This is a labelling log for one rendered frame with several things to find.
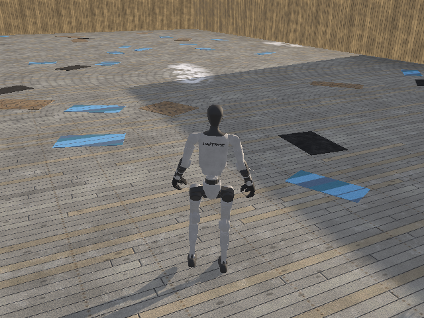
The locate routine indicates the robot right foot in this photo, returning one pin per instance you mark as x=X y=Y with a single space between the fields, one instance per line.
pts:
x=223 y=266

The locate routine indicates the left robot upper arm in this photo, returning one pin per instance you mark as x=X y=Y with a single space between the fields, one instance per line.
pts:
x=192 y=139

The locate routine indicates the robot left hand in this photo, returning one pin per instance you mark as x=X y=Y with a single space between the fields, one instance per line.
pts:
x=175 y=185

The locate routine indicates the left robot forearm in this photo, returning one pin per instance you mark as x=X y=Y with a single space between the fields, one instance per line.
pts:
x=179 y=171

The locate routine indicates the right robot forearm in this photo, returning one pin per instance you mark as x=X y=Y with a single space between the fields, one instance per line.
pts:
x=246 y=175

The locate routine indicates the right robot shin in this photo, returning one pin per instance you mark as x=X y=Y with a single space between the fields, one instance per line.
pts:
x=224 y=243

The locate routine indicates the robot right hand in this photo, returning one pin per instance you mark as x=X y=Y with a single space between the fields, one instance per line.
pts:
x=248 y=188

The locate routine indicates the right robot upper arm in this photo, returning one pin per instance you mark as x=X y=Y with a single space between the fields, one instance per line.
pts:
x=238 y=152

